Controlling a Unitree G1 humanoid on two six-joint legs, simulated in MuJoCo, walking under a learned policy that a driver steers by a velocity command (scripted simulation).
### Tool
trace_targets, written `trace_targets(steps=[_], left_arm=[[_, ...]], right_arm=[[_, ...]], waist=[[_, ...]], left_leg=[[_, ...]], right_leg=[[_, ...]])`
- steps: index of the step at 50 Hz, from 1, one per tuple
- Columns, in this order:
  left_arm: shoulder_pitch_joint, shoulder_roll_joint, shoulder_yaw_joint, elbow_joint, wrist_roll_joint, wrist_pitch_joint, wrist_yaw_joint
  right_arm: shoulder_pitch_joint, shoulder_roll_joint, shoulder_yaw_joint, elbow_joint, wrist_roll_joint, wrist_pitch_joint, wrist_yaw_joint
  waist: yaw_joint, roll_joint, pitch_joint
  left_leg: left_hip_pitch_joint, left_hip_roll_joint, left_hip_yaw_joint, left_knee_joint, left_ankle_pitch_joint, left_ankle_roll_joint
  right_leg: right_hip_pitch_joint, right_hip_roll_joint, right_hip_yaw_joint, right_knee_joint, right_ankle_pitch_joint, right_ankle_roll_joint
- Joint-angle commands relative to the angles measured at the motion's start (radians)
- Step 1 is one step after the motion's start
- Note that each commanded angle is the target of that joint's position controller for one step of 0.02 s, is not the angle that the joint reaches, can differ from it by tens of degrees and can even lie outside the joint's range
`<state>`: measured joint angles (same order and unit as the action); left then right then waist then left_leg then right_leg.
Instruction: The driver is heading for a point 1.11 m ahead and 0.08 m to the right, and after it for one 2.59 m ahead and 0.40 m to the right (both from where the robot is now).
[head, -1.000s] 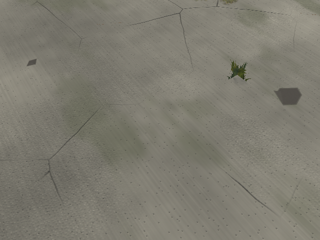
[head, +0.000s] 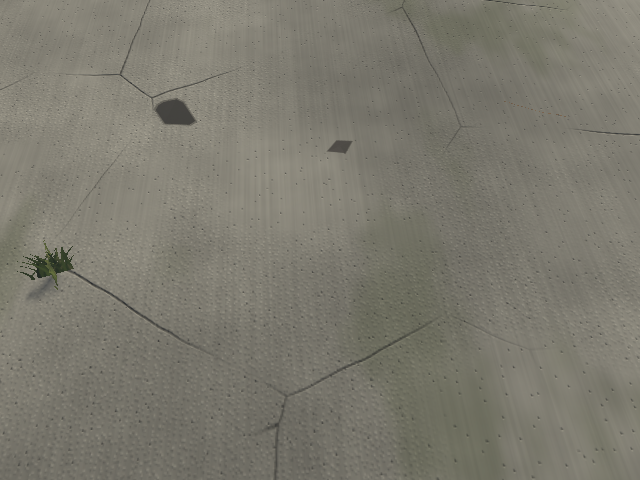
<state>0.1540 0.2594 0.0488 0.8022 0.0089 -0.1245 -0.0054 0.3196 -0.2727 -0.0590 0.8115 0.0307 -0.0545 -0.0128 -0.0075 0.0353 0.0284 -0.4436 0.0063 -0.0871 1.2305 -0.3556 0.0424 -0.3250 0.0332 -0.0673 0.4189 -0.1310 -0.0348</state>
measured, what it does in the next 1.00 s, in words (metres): walks ahead: left foot, then right foot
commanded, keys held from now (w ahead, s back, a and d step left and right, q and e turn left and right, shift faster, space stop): w+q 0.14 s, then w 0.18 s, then w+e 0.68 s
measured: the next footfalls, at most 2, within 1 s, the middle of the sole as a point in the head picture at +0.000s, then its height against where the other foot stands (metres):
left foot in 0.38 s outside the picture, level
right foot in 0.92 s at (345, 391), level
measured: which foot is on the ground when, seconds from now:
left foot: up 0.00-0.36, down 0.38-0.94, up 0.96-1.00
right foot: down 0.00-0.38, up 0.40-0.90, down 0.92-1.00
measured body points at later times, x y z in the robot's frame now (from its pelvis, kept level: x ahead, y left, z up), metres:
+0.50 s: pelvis +0.26 +0.09 +0.00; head +0.29 +0.11 +0.45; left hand +0.27 +0.37 -0.14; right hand +0.45 -0.14 -0.10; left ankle +0.30 +0.19 -0.74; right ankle +0.18 -0.09 -0.64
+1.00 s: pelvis +0.54 +0.06 -0.02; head +0.58 +0.05 +0.43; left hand +0.75 +0.30 -0.12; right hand +0.56 -0.23 -0.15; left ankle +0.36 +0.21 -0.64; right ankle +0.62 -0.02 -0.74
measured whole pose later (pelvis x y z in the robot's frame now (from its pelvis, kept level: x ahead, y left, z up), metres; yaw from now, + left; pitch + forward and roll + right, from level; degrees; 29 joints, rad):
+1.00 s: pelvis +0.54 +0.06 -0.02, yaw -8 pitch +2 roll +1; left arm 0.11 0.28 0.07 0.73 -0.02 -0.05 -0.05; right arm 0.29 -0.27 -0.07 0.83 0.02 -0.09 -0.02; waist -0.01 -0.01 0.06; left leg -0.21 0.05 0.05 1.15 -0.48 -0.02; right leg -0.49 0.06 -0.06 0.66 -0.20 -0.12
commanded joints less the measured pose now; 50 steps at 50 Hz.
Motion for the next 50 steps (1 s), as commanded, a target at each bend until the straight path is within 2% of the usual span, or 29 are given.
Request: trace_targets(steps=[1, 3, 5, 9, 11, 14, 16, 17, 18, 19, 20, 21, 22, 23, 24, 25, 27, 30, 35, 40, 41, 43, 44, 45, 46, 47, 48, 49, 50], left_arm=[[0.033, 0.086, 0.024, -0.021, -0.001, -0.014, -0.004], [0.042, 0.114, 0.035, -0.003, -0.008, -0.021, -0.007], [0.054, 0.139, 0.045, 0.008, -0.006, -0.018, -0.005], [0.087, 0.163, 0.046, 0.024, -0.010, -0.004, -0.002], [0.123, 0.176, 0.046, 0.038, -0.019, 0.005, -0.005], [0.169, 0.205, 0.051, 0.067, -0.038, 0.024, -0.007], [0.169, 0.223, 0.053, 0.080, -0.045, 0.040, -0.005], [0.157, 0.226, 0.050, 0.086, -0.049, 0.048, -0.003], [0.169, 0.201, 0.037, 0.092, -0.045, 0.052, -0.001], [0.168, 0.146, 0.011, 0.065, -0.019, 0.047, -0.002], [0.278, 0.019, -0.027, 0.044, -0.017, 0.022, -0.016], [0.200, 0.140, 0.004, 0.062, -0.057, 0.002, -0.019], [0.123, 0.165, 0.017, 0.028, -0.079, 0.000, -0.018], [0.094, 0.149, 0.015, 0.024, -0.063, 0.005, -0.011], [0.089, 0.142, 0.021, 0.030, -0.044, 0.018, -0.007], [0.124, 0.130, 0.024, 0.042, -0.043, 0.036, -0.006], [0.155, 0.087, 0.022, 0.053, -0.046, 0.063, -0.005], [0.106, 0.066, 0.024, 0.033, -0.042, 0.078, -0.001], [-0.032, 0.039, 0.015, -0.018, -0.027, 0.071, -0.025], [-0.171, 0.027, 0.003, -0.097, -0.028, 0.068, -0.057], [-0.182, 0.029, 0.004, -0.112, -0.029, 0.068, -0.063], [-0.156, 0.051, 0.016, -0.130, -0.034, 0.070, -0.071], [-0.105, 0.073, 0.028, -0.128, -0.036, 0.073, -0.070], [0.002, 0.112, 0.049, -0.110, -0.041, 0.075, -0.067], [0.162, 0.173, 0.083, -0.073, -0.040, 0.076, -0.053], [0.272, 0.272, 0.111, -0.051, -0.034, 0.087, -0.028], [0.216, 0.333, 0.114, -0.087, -0.030, 0.075, -0.030], [0.248, 0.249, 0.090, -0.089, -0.023, 0.067, -0.035], [0.215, 0.193, 0.076, -0.086, -0.024, 0.057, -0.035]], right_arm=[[0.027, -0.033, -0.014, -0.085, 0.005, 0.005, 0.005], [-0.019, -0.024, -0.010, -0.120, -0.003, 0.016, 0.004], [-0.060, -0.031, -0.009, -0.147, -0.009, 0.016, 0.007], [-0.179, -0.018, 0.002, -0.186, -0.010, -0.002, 0.032], [-0.246, -0.010, 0.009, -0.208, -0.009, -0.007, 0.043], [-0.316, -0.028, 0.009, -0.249, -0.006, -0.008, 0.056], [-0.298, -0.056, -0.001, -0.259, -0.012, -0.010, 0.060], [-0.213, -0.080, -0.017, -0.239, -0.018, -0.013, 0.058], [-0.044, -0.132, -0.048, -0.184, -0.020, -0.014, 0.050], [0.149, -0.227, -0.079, -0.148, -0.029, -0.009, 0.031], [0.161, -0.317, -0.085, -0.148, -0.037, -0.011, 0.025], [0.179, -0.212, -0.063, -0.151, -0.038, -0.021, 0.029], [0.117, -0.174, -0.048, -0.144, -0.038, -0.028, 0.031], [0.035, -0.132, -0.036, -0.148, -0.031, -0.032, 0.035], [-0.028, -0.091, -0.026, -0.151, -0.030, -0.037, 0.038], [-0.062, -0.067, -0.021, -0.150, -0.035, -0.046, 0.039], [-0.075, -0.064, -0.026, -0.128, -0.042, -0.067, 0.037], [-0.051, -0.076, -0.035, -0.091, -0.052, -0.076, 0.020], [-0.027, -0.106, -0.043, -0.055, -0.045, -0.068, -0.002], [0.044, -0.134, -0.055, -0.007, -0.027, -0.040, -0.011], [0.044, -0.140, -0.057, -0.003, -0.023, -0.032, -0.012], [0.020, -0.168, -0.062, -0.007, -0.018, -0.018, -0.017], [0.007, -0.185, -0.066, -0.011, -0.015, -0.010, -0.021], [-0.010, -0.200, -0.068, -0.016, -0.013, -0.002, -0.024], [-0.029, -0.201, -0.064, -0.021, -0.007, 0.000, -0.026], [-0.006, -0.136, -0.042, -0.046, -0.035, -0.014, -0.025], [0.060, -0.025, -0.007, -0.098, -0.037, -0.052, -0.011], [-0.055, -0.114, -0.020, -0.117, -0.001, -0.093, 0.007], [-0.112, -0.123, -0.021, -0.138, 0.022, -0.107, 0.013]], waist=[[0.002, -0.107, -0.046], [0.000, -0.091, -0.015], [0.006, -0.077, -0.011], [0.048, -0.067, 0.005], [0.074, -0.068, 0.021], [0.084, -0.084, 0.052], [0.050, -0.110, 0.034], [-0.014, -0.115, -0.019], [-0.095, -0.100, -0.116], [-0.170, 0.020, -0.261], [-0.076, 0.258, -0.395], [-0.140, 0.116, -0.399], [-0.114, 0.100, -0.244], [-0.072, 0.044, -0.179], [-0.038, 0.051, -0.123], [-0.003, 0.073, -0.106], [0.025, 0.048, -0.081], [0.023, 0.025, -0.024], [-0.017, 0.017, 0.035], [-0.067, 0.003, 0.085], [-0.063, 0.008, 0.083], [-0.028, 0.040, 0.038], [0.007, 0.065, -0.007], [0.070, 0.075, -0.069], [0.158, 0.049, -0.153], [0.171, -0.121, -0.232], [0.057, -0.299, -0.360], [0.135, -0.163, -0.388], [0.118, -0.127, -0.253]], left_leg=[[-0.185, 0.123, -0.028, -0.006, 0.056, -0.002], [-0.233, 0.140, -0.026, -0.068, 0.091, -0.009], [-0.279, 0.147, -0.028, -0.142, 0.171, -0.018], [-0.242, 0.125, 0.024, -0.385, 0.362, -0.010], [-0.205, 0.103, 0.068, -0.485, 0.373, -0.005], [-0.206, 0.082, 0.093, -0.580, 0.278, 0.019], [-0.142, 0.047, 0.126, -0.631, 0.183, 0.050], [0.006, 0.010, 0.157, -0.687, 0.198, 0.072], [0.257, -0.030, 0.179, -0.713, 0.239, 0.097], [0.587, 0.160, -0.052, -0.688, 0.291, 0.161], [0.842, 0.420, -0.548, -0.822, 0.173, 0.321], [0.789, 0.420, -0.596, -0.899, 0.140, 0.298], [0.670, 0.386, -0.409, -0.903, 0.215, 0.246], [0.538, 0.340, -0.281, -0.921, 0.282, 0.212], [0.434, 0.296, -0.181, -0.956, 0.312, 0.188], [0.362, 0.271, -0.114, -0.998, 0.317, 0.170], [0.304, 0.259, -0.033, -1.054, 0.382, 0.172], [0.313, 0.250, 0.078, -1.086, 0.457, 0.160], [0.358, 0.237, 0.212, -1.113, 0.434, 0.124], [0.517, 0.289, 0.268, -1.055, 0.515, 0.111], [0.544, 0.296, 0.279, -1.026, 0.573, 0.104], [0.564, 0.293, 0.308, -0.921, 0.878, 0.082], [0.568, 0.290, 0.317, -0.832, 1.052, 0.070], [0.545, 0.275, 0.326, -0.679, 1.155, 0.056], [0.440, 0.230, 0.344, -0.453, 1.079, 0.020], [0.153, 0.164, 0.332, -0.118, 0.531, -0.028], [-0.234, -0.072, 0.142, 0.221, -0.231, -0.083], [-0.339, -0.024, -0.040, 0.259, -0.195, -0.051], [-0.384, 0.021, -0.027, 0.203, -0.114, -0.025]], right_leg=[[0.168, -0.288, 0.264, -0.265, 0.025, -0.173], [0.152, -0.302, 0.202, -0.296, 0.089, -0.190], [0.178, -0.309, 0.142, -0.303, 0.143, -0.195], [0.206, -0.270, 0.011, -0.288, 0.192, -0.162], [0.222, -0.271, -0.013, -0.281, 0.162, -0.153], [0.311, -0.316, -0.002, -0.253, 0.155, -0.142], [0.364, -0.337, -0.010, -0.174, 0.319, -0.125], [0.350, -0.317, -0.032, -0.055, 0.485, -0.106], [0.274, -0.267, -0.066, 0.145, 0.583, -0.080], [0.031, -0.207, -0.084, 0.483, 0.302, -0.032], [-0.332, -0.027, 0.012, 0.827, -0.438, 0.018], [-0.411, -0.043, 0.184, 0.938, -0.450, 0.004], [-0.473, -0.088, 0.172, 0.937, -0.362, -0.008], [-0.437, -0.138, 0.156, 0.875, -0.269, -0.004], [-0.395, -0.166, 0.155, 0.819, -0.205, 0.004], [-0.329, -0.186, 0.166, 0.793, -0.151, 0.009], [-0.293, -0.179, 0.166, 0.775, -0.092, 0.019], [-0.376, -0.165, 0.198, 0.689, 0.016, 0.030], [-0.393, -0.141, 0.137, 0.401, 0.224, 0.023], [-0.453, -0.130, 0.054, 0.266, 0.149, -0.019], [-0.446, -0.121, 0.033, 0.251, 0.105, -0.031], [-0.341, -0.066, -0.030, 0.239, 0.010, -0.068], [-0.256, -0.026, -0.061, 0.249, -0.044, -0.089], [-0.113, 0.017, -0.078, 0.233, -0.069, -0.117], [0.138, 0.053, -0.059, 0.149, -0.002, -0.158], [0.431, -0.127, 0.232, 0.131, 0.048, -0.221], [0.700, -0.361, 0.863, -0.043, -0.113, -0.436], [0.713, -0.366, 0.886, -0.136, -0.151, -0.400], [0.606, -0.333, 0.721, -0.128, -0.102, -0.354]])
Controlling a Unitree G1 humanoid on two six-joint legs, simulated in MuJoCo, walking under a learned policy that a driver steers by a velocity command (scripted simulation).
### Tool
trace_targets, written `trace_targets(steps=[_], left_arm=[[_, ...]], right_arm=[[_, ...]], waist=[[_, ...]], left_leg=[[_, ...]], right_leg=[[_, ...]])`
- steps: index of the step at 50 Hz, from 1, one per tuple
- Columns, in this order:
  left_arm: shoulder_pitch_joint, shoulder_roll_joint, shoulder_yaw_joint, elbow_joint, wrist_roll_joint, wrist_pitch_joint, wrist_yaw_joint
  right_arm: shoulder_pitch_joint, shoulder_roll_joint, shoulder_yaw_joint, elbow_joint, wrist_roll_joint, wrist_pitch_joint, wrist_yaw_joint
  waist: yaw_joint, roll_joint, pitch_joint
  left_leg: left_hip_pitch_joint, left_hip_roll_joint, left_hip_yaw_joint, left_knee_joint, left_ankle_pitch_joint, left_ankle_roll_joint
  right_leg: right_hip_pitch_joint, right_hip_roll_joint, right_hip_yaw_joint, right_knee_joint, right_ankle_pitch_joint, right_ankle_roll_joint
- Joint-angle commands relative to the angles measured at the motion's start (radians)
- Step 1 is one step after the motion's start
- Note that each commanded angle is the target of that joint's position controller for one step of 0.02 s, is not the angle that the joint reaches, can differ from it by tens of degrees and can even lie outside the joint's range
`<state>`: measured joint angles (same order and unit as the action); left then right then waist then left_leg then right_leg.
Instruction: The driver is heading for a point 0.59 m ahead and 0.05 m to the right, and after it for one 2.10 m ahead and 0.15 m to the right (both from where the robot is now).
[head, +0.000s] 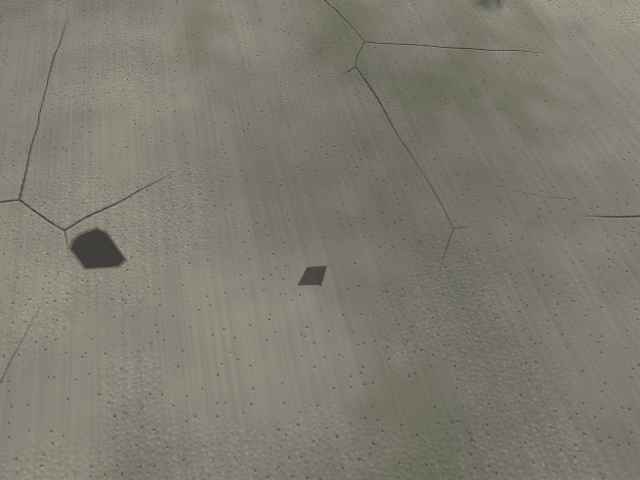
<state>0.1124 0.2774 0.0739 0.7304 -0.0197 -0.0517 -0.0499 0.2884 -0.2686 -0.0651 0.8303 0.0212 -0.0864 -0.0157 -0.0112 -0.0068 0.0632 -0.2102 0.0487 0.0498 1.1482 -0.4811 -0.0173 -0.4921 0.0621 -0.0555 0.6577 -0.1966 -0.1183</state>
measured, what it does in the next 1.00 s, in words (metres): walks ahead, turning right: left foot, then right foot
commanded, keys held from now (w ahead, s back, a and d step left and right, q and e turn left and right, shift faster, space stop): w+e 0.42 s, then w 0.30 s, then w+q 0.28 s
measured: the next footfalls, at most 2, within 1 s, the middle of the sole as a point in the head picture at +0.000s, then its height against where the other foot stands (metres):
left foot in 0.42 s outside the picture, level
right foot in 0.90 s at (443, 409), level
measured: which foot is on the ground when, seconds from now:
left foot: up 0.00-0.40, down 0.42-0.90, up 0.92-1.00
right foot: down 0.00-0.42, up 0.44-0.88, down 0.90-1.00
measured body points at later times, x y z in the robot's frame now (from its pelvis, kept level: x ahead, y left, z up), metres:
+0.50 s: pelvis +0.29 +0.03 +0.01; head +0.31 +0.02 +0.46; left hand +0.43 +0.28 -0.10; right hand +0.41 -0.27 -0.06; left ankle +0.39 +0.11 -0.71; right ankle +0.12 -0.06 -0.64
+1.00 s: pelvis +0.51 -0.10 +0.02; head +0.53 -0.12 +0.47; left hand +0.77 +0.08 -0.05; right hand +0.45 -0.37 -0.12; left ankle +0.44 +0.08 -0.63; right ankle +0.53 -0.21 -0.71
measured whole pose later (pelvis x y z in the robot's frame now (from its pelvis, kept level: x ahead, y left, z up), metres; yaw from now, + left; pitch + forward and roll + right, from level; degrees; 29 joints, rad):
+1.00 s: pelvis +0.51 -0.10 +0.02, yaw -16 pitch +2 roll +0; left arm 0.12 0.24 0.04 0.65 0.00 -0.09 -0.02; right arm 0.38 -0.30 -0.05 0.85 0.03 -0.07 0.00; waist -0.04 0.03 0.01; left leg -0.37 0.02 -0.05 1.10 -0.43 0.01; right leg -0.38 -0.01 -0.05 0.53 -0.19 -0.03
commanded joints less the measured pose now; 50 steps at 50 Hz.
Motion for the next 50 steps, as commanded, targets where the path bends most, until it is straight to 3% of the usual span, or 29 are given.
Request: trace_targets(steps=[1, 2, 3, 7, 11, 15, 18, 19, 20, 21, 22, 23, 24, 25, 26, 27, 29, 32, 34, 36, 40, 42, 43, 44, 45, 46, 47, 48, 50], left_arm=[[0.184, 0.139, 0.040, -0.026, -0.004, -0.022, 0.008], [0.122, 0.102, 0.030, -0.042, -0.001, -0.024, 0.011], [0.094, 0.087, 0.023, -0.061, 0.008, -0.024, 0.016], [0.129, 0.140, 0.036, -0.061, 0.005, -0.029, 0.039], [0.186, 0.149, 0.038, -0.049, -0.006, -0.014, 0.058], [0.243, 0.151, 0.038, -0.035, -0.011, 0.000, 0.062], [0.235, 0.152, 0.041, -0.039, -0.008, 0.007, 0.069], [0.213, 0.144, 0.039, -0.047, -0.007, 0.010, 0.069], [0.197, 0.115, 0.029, -0.059, -0.003, 0.008, 0.066], [0.189, 0.058, 0.007, -0.082, 0.013, 0.003, 0.061], [0.344, -0.002, -0.012, -0.101, -0.014, -0.007, 0.062], [0.358, 0.092, -0.001, -0.070, -0.025, -0.009, 0.065], [0.258, 0.145, 0.013, -0.072, -0.018, -0.005, 0.063], [0.193, 0.136, 0.011, -0.086, -0.004, -0.004, 0.064], [0.145, 0.122, 0.012, -0.102, 0.009, -0.008, 0.061], [0.143, 0.105, 0.011, -0.108, 0.006, -0.009, 0.054], [0.161, 0.068, 0.004, -0.104, 0.000, -0.005, 0.047], [0.094, 0.038, -0.013, -0.126, 0.013, -0.007, 0.044], [0.037, 0.024, -0.023, -0.134, 0.013, -0.014, 0.038], [-0.023, 0.020, -0.027, -0.142, 0.009, -0.021, 0.031], [-0.127, 0.042, -0.021, -0.179, -0.001, -0.036, 0.018], [-0.107, 0.068, -0.009, -0.180, -0.003, -0.046, 0.014], [-0.050, 0.084, 0.001, -0.164, 0.000, -0.049, 0.016], [0.059, 0.121, 0.023, -0.130, 0.008, -0.049, 0.024], [0.226, 0.183, 0.045, -0.105, 0.026, -0.049, 0.037], [0.315, 0.276, 0.065, -0.093, 0.044, -0.035, 0.045], [0.345, 0.205, 0.049, -0.081, 0.036, -0.033, 0.042], [0.292, 0.155, 0.030, -0.077, 0.023, -0.035, 0.040], [0.167, 0.082, 0.007, -0.076, 0.021, -0.040, 0.033]], right_arm=[[-0.087, -0.118, -0.013, -0.149, 0.013, -0.077, 0.008], [-0.088, -0.133, -0.023, -0.140, -0.016, -0.070, 0.000], [-0.067, -0.136, -0.029, -0.137, -0.025, -0.055, 0.001], [-0.107, -0.090, -0.019, -0.170, -0.041, -0.019, -0.003], [-0.262, -0.053, 0.000, -0.209, -0.036, -0.023, 0.006], [-0.351, -0.081, -0.004, -0.239, -0.015, -0.040, 0.028], [-0.316, -0.120, -0.022, -0.239, -0.011, -0.056, 0.037], [-0.254, -0.130, -0.030, -0.224, -0.011, -0.062, 0.035], [-0.156, -0.156, -0.045, -0.204, -0.021, -0.067, 0.029], [-0.004, -0.211, -0.060, -0.194, -0.038, -0.068, 0.019], [0.094, -0.283, -0.078, -0.151, -0.051, -0.056, 0.025], [0.094, -0.192, -0.060, -0.154, -0.025, -0.052, 0.032], [0.056, -0.128, -0.042, -0.158, -0.020, -0.046, 0.030], [0.008, -0.111, -0.032, -0.161, -0.027, -0.037, 0.030], [-0.021, -0.094, -0.025, -0.153, -0.031, -0.031, 0.032], [-0.034, -0.082, -0.017, -0.147, -0.037, -0.032, 0.031], [-0.033, -0.078, -0.016, -0.129, -0.028, -0.037, 0.034], [-0.016, -0.130, -0.028, -0.101, -0.016, -0.039, 0.031], [-0.007, -0.150, -0.031, -0.087, -0.012, -0.031, 0.028], [0.013, -0.165, -0.032, -0.072, -0.005, -0.022, 0.027], [0.091, -0.183, -0.031, -0.033, 0.010, -0.002, 0.028], [0.088, -0.200, -0.035, -0.027, 0.014, 0.009, 0.024], [0.074, -0.203, -0.034, -0.026, 0.015, 0.014, 0.020], [0.075, -0.182, -0.026, -0.026, 0.011, 0.014, 0.019], [0.057, -0.127, -0.004, -0.047, -0.005, 0.009, 0.019], [0.155, -0.021, 0.029, -0.075, -0.010, -0.006, 0.017], [0.147, -0.091, 0.013, -0.064, 0.012, -0.015, 0.016], [0.084, -0.151, -0.008, -0.080, 0.027, -0.014, 0.017], [0.013, -0.137, -0.012, -0.093, 0.009, 0.001, 0.014]], waist=[[0.065, 0.018, -0.186], [0.029, 0.022, -0.151], [0.001, 0.009, -0.134], [-0.007, -0.007, -0.099], [0.055, -0.064, -0.080], [0.092, -0.091, -0.077], [0.059, -0.123, -0.082], [0.021, -0.135, -0.097], [-0.031, -0.125, -0.157], [-0.096, -0.029, -0.293], [-0.032, 0.318, -0.417], [-0.050, 0.263, -0.365], [-0.077, 0.152, -0.231], [-0.063, 0.076, -0.153], [-0.047, 0.060, -0.091], [-0.021, 0.083, -0.073], [0.001, 0.114, -0.076], [-0.003, 0.093, -0.064], [-0.021, 0.083, -0.062], [-0.043, 0.086, -0.053], [-0.071, 0.095, -0.028], [-0.038, 0.108, -0.035], [0.004, 0.105, -0.058], [0.056, 0.090, -0.124], [0.135, 0.030, -0.250], [0.115, -0.231, -0.390], [0.137, -0.229, -0.409], [0.126, -0.169, -0.269], [0.069, -0.111, -0.133]], left_leg=[[-0.575, 0.028, -0.155, 0.181, 0.085, 0.040], [-0.504, 0.059, -0.149, 0.094, 0.126, 0.034], [-0.444, 0.075, -0.151, 0.058, 0.154, 0.027], [-0.418, 0.061, -0.108, -0.130, 0.259, -0.032], [-0.367, -0.003, -0.091, -0.452, 0.508, -0.047], [-0.318, -0.047, -0.106, -0.608, 0.540, -0.035], [-0.258, -0.055, -0.126, -0.667, 0.432, 0.004], [-0.177, -0.059, -0.112, -0.701, 0.424, 0.026], [-0.015, -0.036, -0.117, -0.722, 0.436, 0.059], [0.243, 0.128, -0.268, -0.702, 0.387, 0.127], [0.567, 0.347, -0.729, -0.780, 0.193, 0.296], [0.547, 0.368, -0.855, -0.837, -0.030, 0.296], [0.428, 0.320, -0.703, -0.852, -0.027, 0.252], [0.302, 0.274, -0.574, -0.863, 0.088, 0.227], [0.200, 0.233, -0.487, -0.885, 0.201, 0.225], [0.135, 0.202, -0.419, -0.908, 0.272, 0.217], [0.087, 0.173, -0.339, -0.943, 0.355, 0.228], [0.073, 0.183, -0.270, -0.984, 0.466, 0.255], [0.070, 0.168, -0.211, -0.994, 0.492, 0.243], [0.063, 0.150, -0.159, -0.991, 0.496, 0.224], [0.096, 0.174, -0.197, -0.946, 0.483, 0.211], [0.117, 0.194, -0.229, -0.899, 0.485, 0.191], [0.104, 0.182, -0.221, -0.844, 0.535, 0.173], [0.066, 0.136, -0.188, -0.721, 0.628, 0.147], [-0.077, 0.075, -0.137, -0.465, 0.517, 0.103], [-0.438, -0.056, -0.049, -0.094, 0.060, 0.032], [-0.553, -0.047, -0.162, 0.077, -0.096, 0.030], [-0.613, -0.004, -0.174, 0.132, -0.023, 0.037], [-0.568, 0.056, -0.148, 0.078, 0.118, 0.033]], right_leg=[[0.603, -0.309, 0.575, -0.365, 0.072, -0.225], [0.481, -0.270, 0.488, -0.373, 0.166, -0.198], [0.402, -0.242, 0.443, -0.397, 0.218, -0.192], [0.269, -0.196, 0.343, -0.431, 0.374, -0.189], [0.237, -0.127, 0.288, -0.399, 0.274, -0.120], [0.297, -0.163, 0.382, -0.340, 0.163, -0.101], [0.370, -0.198, 0.478, -0.259, 0.149, -0.079], [0.367, -0.185, 0.486, -0.215, 0.181, -0.064], [0.333, -0.137, 0.455, -0.106, 0.236, -0.033], [0.213, -0.077, 0.374, 0.161, 0.124, 0.005], [-0.143, 0.063, 0.247, 0.481, -0.348, 0.073], [-0.278, -0.011, 0.268, 0.626, -0.373, 0.085], [-0.309, -0.043, 0.257, 0.665, -0.277, 0.092], [-0.283, -0.074, 0.219, 0.649, -0.208, 0.096], [-0.267, -0.096, 0.212, 0.597, -0.164, 0.097], [-0.222, -0.121, 0.205, 0.555, -0.138, 0.094], [-0.177, -0.135, 0.169, 0.475, -0.129, 0.097], [-0.191, -0.159, 0.129, 0.313, -0.057, 0.113], [-0.163, -0.162, 0.108, 0.183, 0.050, 0.115], [-0.113, -0.146, 0.083, 0.064, 0.137, 0.117], [-0.045, -0.104, 0.069, -0.077, 0.149, 0.112], [0.025, -0.091, 0.073, -0.140, 0.114, 0.092], [0.124, -0.076, 0.060, -0.184, 0.122, 0.078], [0.300, -0.067, 0.052, -0.202, 0.116, 0.055], [0.557, -0.205, 0.179, -0.178, 0.123, -0.001], [0.883, -0.470, 0.566, -0.227, 0.020, -0.135], [0.849, -0.491, 0.738, -0.316, -0.131, -0.169], [0.741, -0.460, 0.608, -0.339, -0.154, -0.135], [0.518, -0.377, 0.403, -0.405, -0.058, -0.096]])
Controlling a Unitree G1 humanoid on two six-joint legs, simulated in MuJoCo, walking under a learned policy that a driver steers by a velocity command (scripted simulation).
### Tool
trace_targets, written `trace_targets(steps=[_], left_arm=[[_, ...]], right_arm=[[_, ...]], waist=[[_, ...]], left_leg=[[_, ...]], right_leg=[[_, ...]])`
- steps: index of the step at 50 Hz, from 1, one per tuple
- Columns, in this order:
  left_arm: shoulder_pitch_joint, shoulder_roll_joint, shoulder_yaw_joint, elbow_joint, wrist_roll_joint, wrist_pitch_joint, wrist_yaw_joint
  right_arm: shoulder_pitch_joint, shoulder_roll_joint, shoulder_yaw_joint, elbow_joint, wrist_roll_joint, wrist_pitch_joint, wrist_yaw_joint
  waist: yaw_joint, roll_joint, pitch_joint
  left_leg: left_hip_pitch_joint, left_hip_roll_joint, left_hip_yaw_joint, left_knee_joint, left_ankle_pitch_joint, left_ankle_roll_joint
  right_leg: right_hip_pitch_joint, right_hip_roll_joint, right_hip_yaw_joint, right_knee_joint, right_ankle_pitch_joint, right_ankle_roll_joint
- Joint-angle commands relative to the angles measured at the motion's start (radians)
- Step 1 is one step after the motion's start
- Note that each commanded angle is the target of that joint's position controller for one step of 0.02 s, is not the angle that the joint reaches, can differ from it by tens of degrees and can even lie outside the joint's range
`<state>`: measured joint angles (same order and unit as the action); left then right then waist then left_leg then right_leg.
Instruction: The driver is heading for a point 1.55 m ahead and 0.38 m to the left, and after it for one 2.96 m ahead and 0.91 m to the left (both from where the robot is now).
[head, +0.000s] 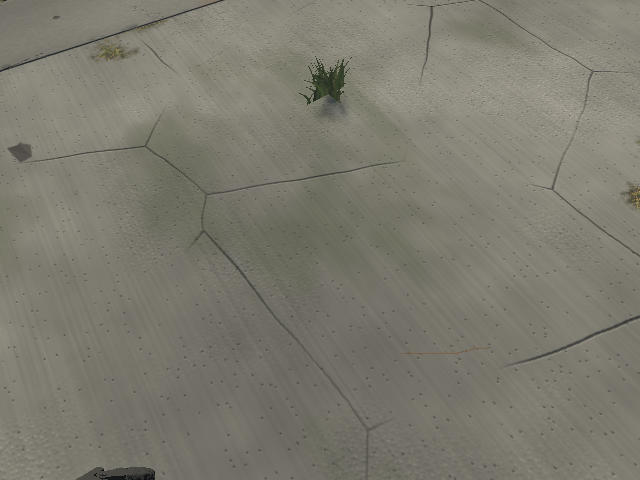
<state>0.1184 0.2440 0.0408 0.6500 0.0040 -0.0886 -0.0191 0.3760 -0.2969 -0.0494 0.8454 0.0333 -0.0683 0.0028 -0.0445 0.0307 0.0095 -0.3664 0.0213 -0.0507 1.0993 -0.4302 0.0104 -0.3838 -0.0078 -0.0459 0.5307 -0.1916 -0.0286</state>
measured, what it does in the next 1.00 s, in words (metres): walks ahead, turning left: left foot, then right foot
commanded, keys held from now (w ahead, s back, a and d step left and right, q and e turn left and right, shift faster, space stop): w+q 0.70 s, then w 0.24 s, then w+e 0.06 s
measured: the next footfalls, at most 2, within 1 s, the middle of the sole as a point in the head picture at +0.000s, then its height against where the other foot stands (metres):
left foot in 0.42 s outside the picture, level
right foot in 0.90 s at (289, 391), level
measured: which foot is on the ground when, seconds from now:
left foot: up 0.00-0.40, down 0.42-0.92, up 0.94-1.00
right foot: down 0.00-0.42, up 0.44-0.88, down 0.90-1.00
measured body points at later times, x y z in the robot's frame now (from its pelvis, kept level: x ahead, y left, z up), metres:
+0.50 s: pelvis +0.25 +0.08 -0.01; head +0.29 +0.10 +0.43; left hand +0.23 +0.37 -0.14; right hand +0.50 -0.13 -0.10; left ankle +0.31 +0.17 -0.73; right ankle +0.12 -0.11 -0.64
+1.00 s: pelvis +0.53 +0.13 +0.00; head +0.55 +0.14 +0.45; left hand +0.56 +0.44 -0.09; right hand +0.72 -0.08 -0.12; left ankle +0.35 +0.18 -0.65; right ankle +0.64 +0.08 -0.73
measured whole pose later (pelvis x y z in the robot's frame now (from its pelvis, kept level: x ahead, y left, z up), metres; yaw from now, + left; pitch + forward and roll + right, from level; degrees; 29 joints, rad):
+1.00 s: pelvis +0.53 +0.13 +0.00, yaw +29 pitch +2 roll -1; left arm 0.14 0.27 0.05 0.72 0.00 -0.12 -0.04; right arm 0.35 -0.29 -0.05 0.75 0.02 -0.05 -0.01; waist -0.03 0.02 0.00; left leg -0.30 -0.06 -0.12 1.09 -0.47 0.04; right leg -0.40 0.05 -0.01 0.53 -0.17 -0.04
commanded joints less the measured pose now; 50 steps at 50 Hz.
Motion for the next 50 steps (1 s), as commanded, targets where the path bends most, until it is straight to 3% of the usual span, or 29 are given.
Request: trace_targets(steps=[1, 3, 6, 11, 16, 18, 19, 20, 21, 22, 23, 24, 25, 26, 27, 28, 31, 35, 38, 40, 43, 44, 45, 46, 47, 48, 49, 50], left_arm=[[0.122, 0.095, 0.035, 0.009, 0.003, -0.011, 0.000], [0.090, 0.097, 0.042, 0.026, 0.006, -0.026, 0.000], [0.102, 0.126, 0.056, 0.059, 0.011, -0.036, 0.011], [0.140, 0.172, 0.069, 0.097, 0.004, -0.023, 0.028], [0.201, 0.214, 0.084, 0.139, -0.021, 0.007, 0.030], [0.191, 0.243, 0.091, 0.141, -0.028, 0.020, 0.034], [0.184, 0.258, 0.095, 0.139, -0.032, 0.029, 0.038], [0.168, 0.259, 0.092, 0.135, -0.037, 0.037, 0.041], [0.181, 0.231, 0.080, 0.125, -0.024, 0.034, 0.046], [0.271, 0.080, 0.031, 0.065, 0.022, 0.011, 0.033], [0.195, 0.124, 0.027, 0.050, -0.009, -0.032, 0.021], [0.081, 0.186, 0.044, 0.018, -0.050, -0.052, 0.012], [0.061, 0.170, 0.036, 0.011, -0.044, -0.062, 0.016], [0.064, 0.172, 0.039, 0.024, -0.016, -0.062, 0.024], [0.086, 0.184, 0.048, 0.031, -0.002, -0.052, 0.026], [0.099, 0.183, 0.051, 0.032, 0.003, -0.038, 0.024], [0.073, 0.139, 0.040, 0.021, 0.014, -0.012, 0.026], [-0.084, 0.096, 0.019, -0.014, 0.010, -0.013, 0.017], [-0.151, 0.103, 0.016, -0.026, -0.006, -0.024, -0.001], [-0.173, 0.122, 0.022, -0.036, -0.007, -0.032, -0.011], [-0.132, 0.150, 0.035, -0.034, -0.008, -0.042, -0.015], [-0.064, 0.162, 0.045, -0.016, -0.005, -0.045, -0.011], [0.048, 0.196, 0.061, 0.007, 0.006, -0.049, -0.006], [0.204, 0.262, 0.077, 0.022, 0.016, -0.050, -0.002], [0.292, 0.302, 0.093, 0.073, 0.008, -0.037, -0.014], [0.292, 0.213, 0.068, 0.073, -0.023, -0.034, -0.018], [0.227, 0.174, 0.054, 0.064, -0.024, -0.026, -0.015], [0.179, 0.164, 0.046, 0.051, -0.010, -0.017, -0.014]], right_arm=[[-0.066, -0.095, -0.031, -0.105, -0.007, -0.003, -0.004], [-0.052, -0.054, -0.026, -0.103, -0.003, 0.020, -0.001], [-0.101, -0.038, -0.026, -0.130, -0.010, 0.034, 0.000], [-0.255, -0.012, -0.011, -0.180, -0.014, 0.028, 0.031], [-0.377, -0.026, -0.011, -0.251, -0.011, 0.029, 0.057], [-0.352, -0.052, -0.025, -0.265, -0.013, 0.033, 0.062], [-0.286, -0.077, -0.040, -0.255, -0.014, 0.037, 0.061], [-0.142, -0.119, -0.067, -0.220, -0.011, 0.038, 0.054], [0.031, -0.196, -0.104, -0.174, -0.009, 0.046, 0.037], [0.028, -0.328, -0.126, -0.172, 0.000, 0.044, 0.023], [0.061, -0.271, -0.103, -0.212, -0.009, 0.027, 0.027], [0.037, -0.203, -0.084, -0.199, -0.020, 0.014, 0.032], [-0.015, -0.173, -0.075, -0.201, -0.015, 0.006, 0.031], [-0.092, -0.136, -0.063, -0.214, -0.014, 0.006, 0.028], [-0.141, -0.109, -0.053, -0.233, -0.027, 0.005, 0.024], [-0.162, -0.105, -0.051, -0.244, -0.032, 0.004, 0.021], [-0.145, -0.134, -0.059, -0.231, -0.026, -0.002, 0.005], [-0.089, -0.151, -0.065, -0.206, -0.014, 0.007, -0.013], [-0.032, -0.146, -0.061, -0.176, -0.012, 0.009, -0.015], [-0.002, -0.135, -0.056, -0.158, -0.011, 0.011, -0.014], [-0.005, -0.141, -0.058, -0.146, -0.017, 0.019, -0.014], [-0.017, -0.131, -0.055, -0.149, -0.017, 0.022, -0.013], [-0.026, -0.099, -0.043, -0.157, -0.022, 0.022, -0.011], [0.008, -0.058, -0.024, -0.177, -0.038, 0.017, -0.014], [0.128, -0.015, -0.011, -0.177, -0.009, 0.004, -0.015], [0.071, -0.104, -0.024, -0.168, -0.001, -0.001, -0.015], [-0.047, -0.137, -0.033, -0.192, -0.005, -0.004, -0.011], [-0.118, -0.126, -0.029, -0.209, -0.021, -0.010, -0.011]], waist=[[0.069, -0.160, -0.046], [0.037, -0.145, -0.018], [0.031, -0.095, 0.009], [0.083, -0.075, 0.049], [0.115, -0.076, 0.086], [0.082, -0.106, 0.045], [0.039, -0.123, -0.005], [-0.045, -0.110, -0.079], [-0.121, -0.053, -0.171], [-0.011, 0.245, -0.236], [-0.066, 0.158, -0.414], [-0.091, 0.083, -0.282], [-0.052, 0.032, -0.189], [-0.004, -0.015, -0.122], [0.037, 0.004, -0.099], [0.057, 0.011, -0.087], [0.066, -0.003, -0.050], [0.006, 0.032, -0.013], [-0.033, 0.053, -0.010], [-0.041, 0.058, -0.002], [-0.010, 0.094, 0.001], [0.030, 0.098, -0.023], [0.084, 0.076, -0.110], [0.126, -0.058, -0.262], [0.091, -0.372, -0.339], [0.122, -0.249, -0.250], [0.126, -0.157, -0.121], [0.112, -0.084, -0.057]], left_leg=[[-0.360, 0.105, -0.057, 0.094, 0.111, 0.002], [-0.308, 0.112, -0.055, 0.069, 0.163, -0.008], [-0.355, 0.113, -0.069, -0.014, 0.266, -0.024], [-0.324, 0.097, 0.002, -0.293, 0.476, -0.009], [-0.335, 0.074, 0.072, -0.432, 0.376, 0.043], [-0.242, 0.019, 0.129, -0.448, 0.272, 0.081], [-0.141, -0.025, 0.161, -0.452, 0.224, 0.104], [0.056, -0.077, 0.182, -0.512, 0.260, 0.136], [0.365, -0.055, 0.084, -0.537, 0.306, 0.181], [0.718, 0.223, -0.461, -0.598, 0.209, 0.358], [0.795, 0.322, -0.803, -0.779, 0.052, 0.434], [0.725, 0.296, -0.668, -0.809, 0.108, 0.370], [0.583, 0.256, -0.545, -0.803, 0.181, 0.336], [0.431, 0.216, -0.443, -0.805, 0.285, 0.306], [0.320, 0.189, -0.380, -0.824, 0.380, 0.296], [0.257, 0.171, -0.356, -0.847, 0.418, 0.297], [0.140, 0.136, -0.265, -0.874, 0.530, 0.299], [0.089, 0.067, -0.194, -0.862, 0.427, 0.235], [0.123, 0.092, -0.215, -0.844, 0.349, 0.216], [0.194, 0.124, -0.256, -0.799, 0.333, 0.209], [0.272, 0.158, -0.308, -0.728, 0.414, 0.186], [0.276, 0.132, -0.295, -0.665, 0.518, 0.169], [0.241, 0.078, -0.251, -0.511, 0.595, 0.138], [0.062, -0.007, -0.170, -0.216, 0.409, 0.090], [-0.274, -0.129, -0.090, 0.081, -0.115, 0.023], [-0.400, -0.076, -0.150, 0.185, -0.130, 0.022], [-0.440, -0.027, -0.107, 0.194, -0.036, 0.024], [-0.417, 0.009, -0.066, 0.157, 0.035, 0.023]], right_leg=[[0.328, -0.279, 0.319, -0.316, -0.003, -0.171], [0.249, -0.267, 0.220, -0.368, 0.107, -0.171], [0.252, -0.269, 0.105, -0.391, 0.238, -0.173], [0.285, -0.248, -0.053, -0.401, 0.253, -0.139], [0.433, -0.292, -0.112, -0.340, 0.322, -0.109], [0.470, -0.293, -0.145, -0.227, 0.618, -0.087], [0.473, -0.285, -0.162, -0.114, 0.787, -0.074], [0.424, -0.252, -0.193, 0.081, 0.856, -0.049], [0.219, -0.213, -0.198, 0.354, 0.671, -0.004], [-0.267, -0.030, -0.155, 0.740, -0.268, 0.069], [-0.387, 0.034, 0.109, 0.883, -0.416, 0.062], [-0.477, -0.016, 0.139, 0.881, -0.322, 0.037], [-0.461, -0.058, 0.133, 0.801, -0.237, 0.020], [-0.392, -0.093, 0.133, 0.711, -0.184, 0.024], [-0.309, -0.115, 0.141, 0.655, -0.148, 0.028], [-0.262, -0.118, 0.140, 0.621, -0.132, 0.037], [-0.232, -0.099, 0.106, 0.480, -0.057, 0.079], [-0.176, -0.042, 0.095, 0.167, 0.214, 0.097], [-0.123, -0.020, 0.092, 0.049, 0.311, 0.088], [-0.133, -0.020, 0.103, 0.001, 0.276, 0.064], [-0.085, -0.010, 0.085, -0.043, 0.147, 0.016], [0.008, 0.008, 0.061, -0.081, 0.138, -0.009], [0.189, -0.036, 0.095, -0.070, 0.161, -0.053], [0.481, -0.209, 0.302, -0.034, 0.179, -0.141], [0.724, -0.371, 0.748, -0.175, -0.095, -0.279], [0.689, -0.362, 0.819, -0.237, -0.315, -0.260], [0.570, -0.326, 0.682, -0.252, -0.290, -0.226], [0.450, -0.282, 0.585, -0.268, -0.177, -0.214]])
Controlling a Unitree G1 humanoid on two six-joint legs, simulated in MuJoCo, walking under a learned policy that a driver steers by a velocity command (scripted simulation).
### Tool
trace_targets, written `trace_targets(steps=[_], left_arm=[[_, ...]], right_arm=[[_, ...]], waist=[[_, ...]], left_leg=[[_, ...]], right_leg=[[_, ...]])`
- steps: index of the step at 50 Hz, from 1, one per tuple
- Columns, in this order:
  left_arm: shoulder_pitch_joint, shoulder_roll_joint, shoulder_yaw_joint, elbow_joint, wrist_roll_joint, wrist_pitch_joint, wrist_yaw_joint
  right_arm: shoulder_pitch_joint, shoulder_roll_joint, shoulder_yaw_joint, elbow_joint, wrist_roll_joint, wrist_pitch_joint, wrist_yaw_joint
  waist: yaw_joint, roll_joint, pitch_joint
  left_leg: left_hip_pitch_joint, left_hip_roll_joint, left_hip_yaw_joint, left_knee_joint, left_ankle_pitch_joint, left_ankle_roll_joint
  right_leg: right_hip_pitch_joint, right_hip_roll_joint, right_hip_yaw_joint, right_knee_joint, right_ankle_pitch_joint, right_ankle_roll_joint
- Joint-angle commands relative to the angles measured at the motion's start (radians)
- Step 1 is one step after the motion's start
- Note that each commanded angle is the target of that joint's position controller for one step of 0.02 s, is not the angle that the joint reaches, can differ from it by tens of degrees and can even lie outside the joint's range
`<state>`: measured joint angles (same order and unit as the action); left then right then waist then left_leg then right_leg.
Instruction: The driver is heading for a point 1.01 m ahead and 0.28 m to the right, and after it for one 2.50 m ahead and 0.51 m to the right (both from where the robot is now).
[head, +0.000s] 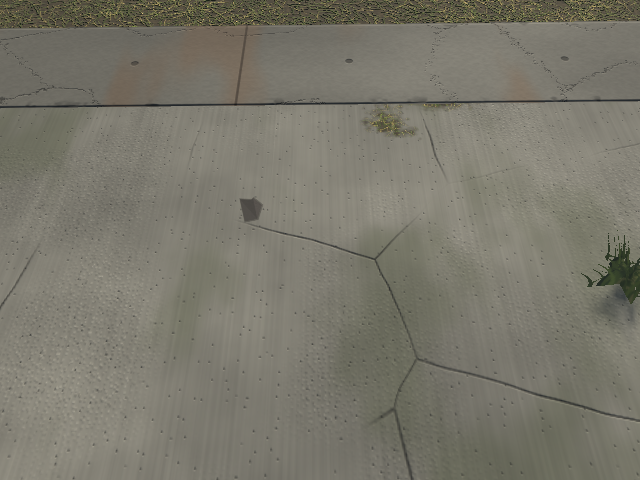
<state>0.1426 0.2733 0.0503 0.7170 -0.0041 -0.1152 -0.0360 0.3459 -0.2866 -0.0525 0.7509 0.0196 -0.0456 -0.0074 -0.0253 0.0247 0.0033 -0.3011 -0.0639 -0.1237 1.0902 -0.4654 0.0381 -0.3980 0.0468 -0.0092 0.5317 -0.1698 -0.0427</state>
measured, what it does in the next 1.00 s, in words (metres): walks ahead, turning right: left foot, then right foot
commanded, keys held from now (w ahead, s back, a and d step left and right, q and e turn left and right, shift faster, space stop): w+e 1.00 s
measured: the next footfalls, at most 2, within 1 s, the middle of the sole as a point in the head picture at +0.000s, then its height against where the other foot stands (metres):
left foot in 0.38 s outside the picture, level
right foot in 0.88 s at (445, 456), level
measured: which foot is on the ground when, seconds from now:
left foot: up 0.00-0.36, down 0.38-0.88, up 0.90-1.00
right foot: down 0.00-0.38, up 0.40-0.86, down 0.88-1.00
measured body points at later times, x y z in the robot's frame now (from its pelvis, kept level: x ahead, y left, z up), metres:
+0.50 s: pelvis +0.26 +0.03 +0.01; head +0.28 +0.03 +0.46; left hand +0.37 +0.30 -0.12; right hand +0.37 -0.26 -0.07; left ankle +0.32 +0.13 -0.73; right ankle +0.14 -0.09 -0.65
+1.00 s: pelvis +0.48 -0.11 +0.00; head +0.51 -0.15 +0.45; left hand +0.76 +0.03 -0.09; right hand +0.42 -0.41 -0.12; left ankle +0.46 +0.08 -0.63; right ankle +0.50 -0.21 -0.73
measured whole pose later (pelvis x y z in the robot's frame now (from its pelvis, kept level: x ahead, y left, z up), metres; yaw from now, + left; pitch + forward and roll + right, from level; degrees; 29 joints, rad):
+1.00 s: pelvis +0.48 -0.11 +0.00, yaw -32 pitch +2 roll +1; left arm 0.19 0.30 0.06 0.63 -0.02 -0.04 -0.04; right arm 0.24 -0.31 -0.05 0.77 0.01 -0.11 0.00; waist -0.02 0.01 0.07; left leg -0.38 0.06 -0.02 1.20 -0.40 -0.01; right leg -0.40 0.08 -0.01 0.55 -0.18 -0.09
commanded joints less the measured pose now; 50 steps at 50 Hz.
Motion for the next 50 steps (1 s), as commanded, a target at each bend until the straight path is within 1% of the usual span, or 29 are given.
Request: trace_targets(steps=[1, 2, 4, 6, 9, 14, 16, 17, 18, 19, 20, 21, 22, 23, 24, 26, 30, 35, 39, 41, 42, 43, 44, 45, 46, 47, 48, 49, 50], left_arm=[[0.126, 0.123, 0.031, -0.018, 0.003, 0.014, 0.003], [0.112, 0.111, 0.025, -0.022, 0.009, 0.014, 0.005], [0.119, 0.108, 0.024, -0.016, -0.001, 0.014, 0.009], [0.137, 0.139, 0.034, -0.003, -0.011, 0.017, 0.021], [0.170, 0.171, 0.046, 0.014, -0.018, 0.031, 0.036], [0.253, 0.175, 0.049, 0.039, -0.028, 0.054, 0.045], [0.245, 0.182, 0.053, 0.036, -0.027, 0.062, 0.049], [0.235, 0.168, 0.051, 0.031, -0.026, 0.065, 0.050], [0.225, 0.138, 0.041, 0.023, -0.020, 0.064, 0.050], [0.208, 0.077, 0.020, -0.003, -0.004, 0.059, 0.047], [0.319, 0.019, 0.001, -0.037, -0.026, 0.046, 0.049], [0.313, 0.110, 0.019, -0.022, -0.041, 0.046, 0.052], [0.236, 0.155, 0.035, -0.028, -0.038, 0.052, 0.051], [0.200, 0.147, 0.036, -0.031, -0.029, 0.058, 0.050], [0.174, 0.137, 0.039, -0.040, -0.020, 0.062, 0.047], [0.168, 0.103, 0.037, -0.050, -0.026, 0.077, 0.036], [0.099, 0.067, 0.027, -0.091, -0.017, 0.090, 0.027], [-0.042, 0.049, 0.012, -0.131, -0.017, 0.079, -0.003], [-0.133, 0.065, 0.014, -0.182, -0.020, 0.081, -0.022], [-0.114, 0.093, 0.028, -0.194, -0.015, 0.086, -0.026], [-0.053, 0.118, 0.043, -0.185, -0.012, 0.090, -0.024], [0.093, 0.159, 0.069, -0.148, -0.014, 0.094, -0.018], [0.275, 0.229, 0.105, -0.100, -0.018, 0.103, 0.000], [0.259, 0.361, 0.122, -0.103, -0.030, 0.099, 0.012], [0.298, 0.290, 0.098, -0.139, -0.024, 0.083, 0.008], [0.268, 0.230, 0.079, -0.123, -0.013, 0.068, 0.002], [0.215, 0.207, 0.071, -0.122, -0.014, 0.060, 0.004], [0.143, 0.175, 0.060, -0.132, -0.012, 0.060, 0.006], [0.098, 0.154, 0.051, -0.148, 0.000, 0.058, 0.010]], right_arm=[[-0.118, -0.121, -0.028, -0.126, -0.022, -0.040, 0.001], [-0.109, -0.105, -0.028, -0.128, -0.026, -0.044, 0.002], [-0.094, -0.074, -0.022, -0.128, -0.028, -0.044, 0.005], [-0.146, -0.050, -0.011, -0.144, -0.031, -0.044, 0.003], [-0.252, -0.026, 0.003, -0.159, -0.026, -0.051, 0.011], [-0.364, -0.062, -0.008, -0.185, -0.008, -0.069, 0.027], [-0.340, -0.087, -0.020, -0.183, -0.004, -0.077, 0.027], [-0.286, -0.099, -0.029, -0.167, -0.006, -0.079, 0.024], [-0.197, -0.126, -0.044, -0.148, -0.014, -0.081, 0.016], [-0.039, -0.186, -0.061, -0.131, -0.029, -0.081, 0.005], [0.037, -0.257, -0.080, -0.102, -0.035, -0.061, 0.007], [0.031, -0.182, -0.064, -0.098, -0.023, -0.057, 0.013], [-0.006, -0.126, -0.048, -0.101, -0.019, -0.057, 0.012], [-0.059, -0.101, -0.038, -0.102, -0.023, -0.056, 0.014], [-0.098, -0.074, -0.031, -0.095, -0.027, -0.055, 0.016], [-0.134, -0.060, -0.028, -0.082, -0.032, -0.061, 0.016], [-0.125, -0.105, -0.047, -0.044, -0.027, -0.072, 0.011], [-0.097, -0.154, -0.057, -0.006, -0.019, -0.059, 0.002], [-0.050, -0.192, -0.068, 0.027, 0.001, -0.040, 0.002], [-0.051, -0.220, -0.077, 0.031, 0.009, -0.027, -0.002], [-0.052, -0.236, -0.081, 0.031, 0.013, -0.020, -0.006], [-0.063, -0.233, -0.078, 0.028, 0.017, -0.012, -0.010], [-0.047, -0.199, -0.063, 0.017, 0.000, -0.015, -0.015], [0.054, -0.048, -0.011, -0.045, -0.050, -0.036, 0.001], [-0.029, -0.109, -0.014, -0.054, -0.020, -0.074, 0.014], [-0.140, -0.171, -0.031, -0.084, 0.021, -0.091, 0.021], [-0.162, -0.155, -0.023, -0.092, 0.015, -0.100, 0.016], [-0.159, -0.153, -0.025, -0.079, -0.011, -0.100, 0.007], [-0.138, -0.161, -0.032, -0.074, -0.024, -0.090, 0.006]], waist=[[0.071, -0.063, -0.007], [0.046, -0.088, -0.010], [0.027, -0.119, -0.029], [0.034, -0.114, -0.018], [0.066, -0.109, -0.003], [0.097, -0.118, 0.004], [0.066, -0.135, -0.001], [0.032, -0.135, -0.017], [-0.015, -0.128, -0.067], [-0.087, -0.023, -0.193], [-0.046, 0.280, -0.307], [-0.056, 0.228, -0.241], [-0.065, 0.139, -0.128], [-0.042, 0.080, -0.069], [-0.022, 0.071, -0.025], [0.011, 0.105, 0.006], [0.014, 0.056, 0.025], [-0.031, 0.029, 0.049], [-0.047, 0.030, 0.077], [-0.015, 0.054, 0.045], [0.026, 0.069, -0.002], [0.111, 0.053, -0.078], [0.190, -0.009, -0.172], [0.071, -0.313, -0.251], [0.142, -0.212, -0.419], [0.161, -0.142, -0.268], [0.120, -0.084, -0.171], [0.074, -0.043, -0.107], [0.033, -0.065, -0.086]], left_leg=[[-0.458, 0.120, 0.016, 0.098, 0.119, -0.008], [-0.404, 0.139, 0.020, 0.048, 0.148, -0.013], [-0.356, 0.141, 0.043, -0.050, 0.151, -0.034], [-0.338, 0.132, 0.067, -0.186, 0.185, -0.060], [-0.250, 0.103, 0.077, -0.401, 0.368, -0.081], [-0.139, 0.060, 0.055, -0.574, 0.463, -0.080], [-0.062, 0.060, 0.053, -0.621, 0.424, -0.058], [0.025, 0.064, 0.060, -0.654, 0.414, -0.038], [0.171, 0.094, 0.049, -0.669, 0.392, -0.009], [0.405, 0.263, -0.106, -0.658, 0.336, 0.055], [0.658, 0.473, -0.499, -0.735, 0.125, 0.197], [0.610, 0.484, -0.606, -0.788, -0.056, 0.205], [0.509, 0.443, -0.471, -0.801, -0.024, 0.172], [0.406, 0.399, -0.348, -0.818, 0.101, 0.151], [0.327, 0.362, -0.261, -0.843, 0.202, 0.145], [0.224, 0.322, -0.130, -0.892, 0.317, 0.135], [0.202, 0.330, 0.014, -0.940, 0.479, 0.160], [0.227, 0.310, 0.178, -0.941, 0.535, 0.126], [0.327, 0.346, 0.234, -0.901, 0.592, 0.097], [0.368, 0.349, 0.274, -0.796, 0.868, 0.075], [0.372, 0.341, 0.297, -0.683, 1.038, 0.063], [0.318, 0.312, 0.331, -0.490, 1.111, 0.038], [0.105, 0.274, 0.337, -0.212, 0.919, -0.004], [-0.372, 0.090, 0.292, 0.170, -0.039, -0.072], [-0.479, 0.046, 0.046, 0.304, -0.140, -0.064], [-0.559, 0.094, 0.031, 0.297, -0.038, -0.043], [-0.535, 0.133, 0.038, 0.214, 0.051, -0.031], [-0.468, 0.164, 0.039, 0.129, 0.102, -0.038], [-0.389, 0.185, 0.030, 0.077, 0.138, -0.044]], right_leg=[[0.379, -0.301, 0.490, -0.288, -0.092, -0.202], [0.330, -0.267, 0.444, -0.303, -0.004, -0.196], [0.296, -0.234, 0.382, -0.322, 0.102, -0.206], [0.256, -0.223, 0.330, -0.339, 0.165, -0.216], [0.195, -0.188, 0.267, -0.339, 0.168, -0.187], [0.211, -0.206, 0.329, -0.275, 0.084, -0.157], [0.220, -0.216, 0.373, -0.225, 0.054, -0.134], [0.204, -0.195, 0.372, -0.177, 0.058, -0.115], [0.158, -0.148, 0.346, -0.074, 0.081, -0.086], [0.036, -0.084, 0.266, 0.200, -0.035, -0.046], [-0.274, 0.027, 0.134, 0.496, -0.390, 0.004], [-0.400, -0.041, 0.159, 0.655, -0.404, 0.016], [-0.429, -0.073, 0.160, 0.707, -0.314, 0.020], [-0.398, -0.102, 0.140, 0.703, -0.241, 0.028], [-0.379, -0.125, 0.137, 0.670, -0.191, 0.034], [-0.315, -0.158, 0.123, 0.630, -0.139, 0.041], [-0.340, -0.171, 0.110, 0.511, -0.025, 0.066], [-0.277, -0.153, 0.045, 0.241, 0.189, 0.046], [-0.263, -0.132, -0.003, 0.132, 0.124, 0.001], [-0.178, -0.081, -0.055, 0.107, 0.022, -0.038], [-0.078, -0.039, -0.087, 0.100, -0.023, -0.062], [0.125, 0.009, -0.107, 0.042, 0.018, -0.097], [0.437, -0.024, -0.002, 0.028, 0.049, -0.143], [0.790, -0.306, 0.553, -0.034, -0.062, -0.324], [0.846, -0.389, 0.857, -0.208, -0.244, -0.386], [0.754, -0.359, 0.717, -0.237, -0.188, -0.323], [0.607, -0.317, 0.599, -0.236, -0.104, -0.291], [0.464, -0.278, 0.501, -0.240, 0.010, -0.263], [0.359, -0.249, 0.442, -0.258, 0.107, -0.255]])
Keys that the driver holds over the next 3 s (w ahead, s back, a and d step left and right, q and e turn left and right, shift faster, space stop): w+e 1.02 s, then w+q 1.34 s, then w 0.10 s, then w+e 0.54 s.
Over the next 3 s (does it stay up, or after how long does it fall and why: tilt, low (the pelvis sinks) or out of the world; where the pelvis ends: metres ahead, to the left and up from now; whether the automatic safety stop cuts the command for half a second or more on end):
stays up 1.58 -0.34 -0.01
